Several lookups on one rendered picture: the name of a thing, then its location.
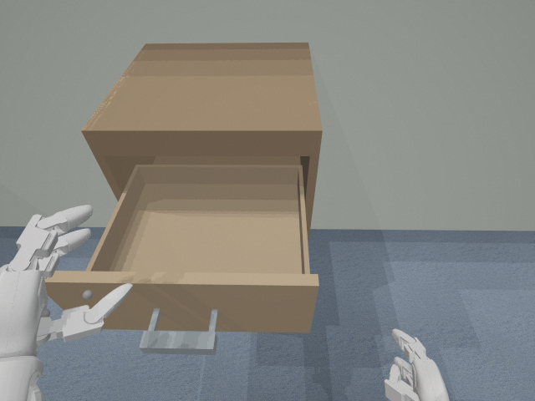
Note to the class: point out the left robot forearm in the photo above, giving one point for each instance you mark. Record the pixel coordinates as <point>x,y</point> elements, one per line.
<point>18,378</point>

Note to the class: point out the drawer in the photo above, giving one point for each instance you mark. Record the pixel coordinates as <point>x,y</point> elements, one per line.
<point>192,238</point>

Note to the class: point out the cabinet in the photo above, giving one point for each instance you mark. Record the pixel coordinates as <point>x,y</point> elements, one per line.
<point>211,104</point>

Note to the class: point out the right robot hand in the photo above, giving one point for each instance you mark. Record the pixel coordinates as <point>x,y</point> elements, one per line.
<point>423,379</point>

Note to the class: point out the handle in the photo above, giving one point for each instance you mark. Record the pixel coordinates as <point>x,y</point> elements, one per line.
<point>162,342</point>

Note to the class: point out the left robot hand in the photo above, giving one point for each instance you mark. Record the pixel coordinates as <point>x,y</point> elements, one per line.
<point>23,293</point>

